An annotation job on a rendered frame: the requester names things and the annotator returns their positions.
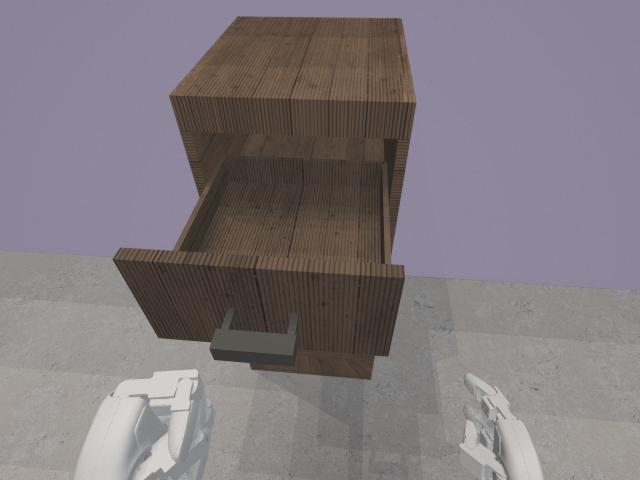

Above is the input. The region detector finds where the robot left hand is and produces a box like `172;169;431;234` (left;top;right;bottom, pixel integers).
73;369;216;480

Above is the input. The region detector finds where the drawer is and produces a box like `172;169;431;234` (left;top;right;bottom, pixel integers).
112;155;405;357

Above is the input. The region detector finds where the cabinet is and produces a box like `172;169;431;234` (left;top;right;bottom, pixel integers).
169;16;416;380

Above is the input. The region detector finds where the robot right hand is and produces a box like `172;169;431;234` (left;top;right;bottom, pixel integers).
459;373;544;480

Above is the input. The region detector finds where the handle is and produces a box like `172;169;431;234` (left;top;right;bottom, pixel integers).
209;308;299;367

